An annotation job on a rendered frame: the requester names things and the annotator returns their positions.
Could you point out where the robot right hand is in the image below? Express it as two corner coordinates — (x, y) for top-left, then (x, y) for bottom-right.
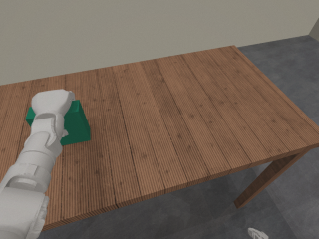
(247, 228), (269, 239)

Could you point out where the table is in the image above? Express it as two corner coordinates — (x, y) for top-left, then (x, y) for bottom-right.
(0, 45), (319, 232)

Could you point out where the sponge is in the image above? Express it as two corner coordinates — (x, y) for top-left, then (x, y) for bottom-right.
(25, 100), (91, 145)

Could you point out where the robot left upper arm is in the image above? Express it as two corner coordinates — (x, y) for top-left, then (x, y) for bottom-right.
(0, 186), (50, 239)

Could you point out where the robot left forearm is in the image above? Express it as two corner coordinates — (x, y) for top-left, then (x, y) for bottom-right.
(0, 110), (65, 194)

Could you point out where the robot left hand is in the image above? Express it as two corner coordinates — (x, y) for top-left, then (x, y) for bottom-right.
(31, 89), (75, 137)

